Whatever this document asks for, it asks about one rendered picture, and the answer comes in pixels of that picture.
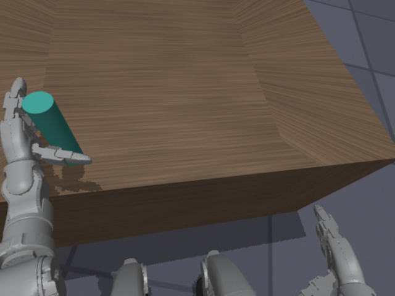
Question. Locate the can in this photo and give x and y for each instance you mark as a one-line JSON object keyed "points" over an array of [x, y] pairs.
{"points": [[45, 114]]}

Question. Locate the left robot arm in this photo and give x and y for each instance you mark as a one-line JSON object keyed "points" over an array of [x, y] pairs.
{"points": [[28, 266]]}

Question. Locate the left robot hand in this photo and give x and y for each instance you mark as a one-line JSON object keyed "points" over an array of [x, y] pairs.
{"points": [[18, 138]]}

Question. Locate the right robot arm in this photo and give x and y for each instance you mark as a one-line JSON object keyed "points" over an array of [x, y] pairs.
{"points": [[355, 289]]}

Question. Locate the right robot hand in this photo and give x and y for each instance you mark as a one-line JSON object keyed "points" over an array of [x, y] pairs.
{"points": [[343, 265]]}

